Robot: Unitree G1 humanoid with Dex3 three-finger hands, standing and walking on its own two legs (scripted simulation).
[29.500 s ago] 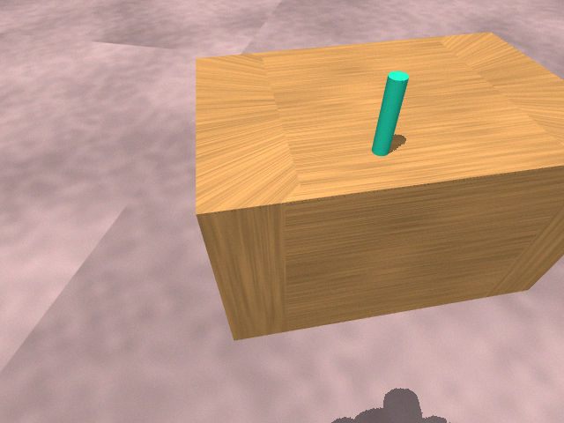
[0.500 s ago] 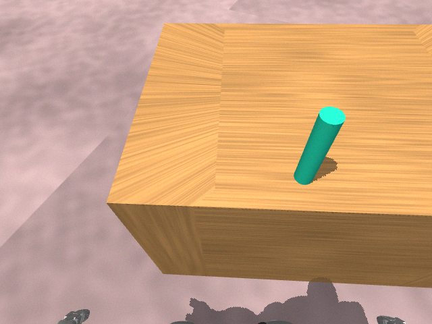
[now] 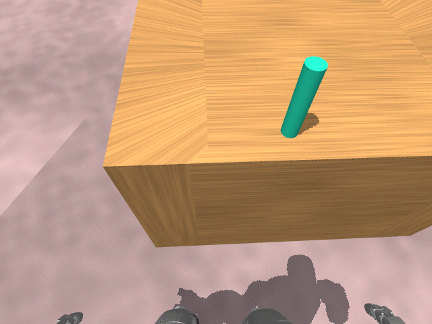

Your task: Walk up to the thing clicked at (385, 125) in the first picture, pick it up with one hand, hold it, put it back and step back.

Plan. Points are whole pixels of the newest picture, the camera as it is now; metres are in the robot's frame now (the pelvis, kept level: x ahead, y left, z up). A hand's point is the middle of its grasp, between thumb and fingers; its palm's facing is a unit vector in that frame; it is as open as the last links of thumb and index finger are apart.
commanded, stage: step back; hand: right
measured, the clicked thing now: (300, 102) +0.55 -0.17 +0.04
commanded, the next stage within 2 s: none
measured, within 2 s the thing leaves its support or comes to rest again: neither
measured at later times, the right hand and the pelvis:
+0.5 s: hand out of the picture -0.03 -0.28 -0.14, palm faces -0.14 +0.90 -0.41, open 7.4 cm; pelvis -0.13 -0.02 +0.00, yaw +4 degrees
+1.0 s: hand out of the picture -0.17 -0.33 -0.15, palm faces -0.12 +0.91 -0.40, open 7.4 cm; pelvis -0.29 -0.07 +0.00, yaw +4 degrees
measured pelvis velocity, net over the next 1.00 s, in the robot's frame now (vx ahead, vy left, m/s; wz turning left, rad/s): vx -0.29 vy -0.07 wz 0.07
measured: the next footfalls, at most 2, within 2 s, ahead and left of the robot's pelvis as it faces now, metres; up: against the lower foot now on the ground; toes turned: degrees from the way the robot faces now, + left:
right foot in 0.06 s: +0.01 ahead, -0.12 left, +0.00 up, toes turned +3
left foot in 0.40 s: -0.08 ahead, +0.11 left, +0.00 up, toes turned +2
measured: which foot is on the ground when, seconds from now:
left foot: down 0.00-0.08, up 0.10-0.38, down 0.40-0.76, up 0.78-1.00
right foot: up 0.00-0.04, down 0.06-0.42, up 0.44-0.72, down 0.74-1.00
